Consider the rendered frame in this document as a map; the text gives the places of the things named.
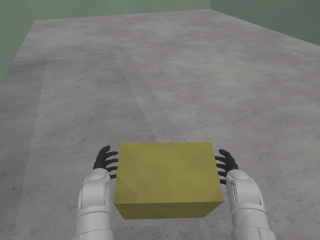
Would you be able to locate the carton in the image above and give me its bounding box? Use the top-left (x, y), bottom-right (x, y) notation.
top-left (113, 142), bottom-right (224, 220)

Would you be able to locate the left robot hand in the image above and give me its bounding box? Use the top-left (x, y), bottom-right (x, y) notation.
top-left (93, 145), bottom-right (118, 179)

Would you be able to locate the right robot forearm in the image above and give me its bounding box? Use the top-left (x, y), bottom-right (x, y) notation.
top-left (226, 169), bottom-right (276, 240)

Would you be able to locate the right robot hand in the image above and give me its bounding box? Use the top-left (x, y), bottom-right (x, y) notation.
top-left (214, 149), bottom-right (239, 185)

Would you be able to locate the left robot forearm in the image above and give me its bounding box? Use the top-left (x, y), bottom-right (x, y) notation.
top-left (71, 168), bottom-right (114, 240)

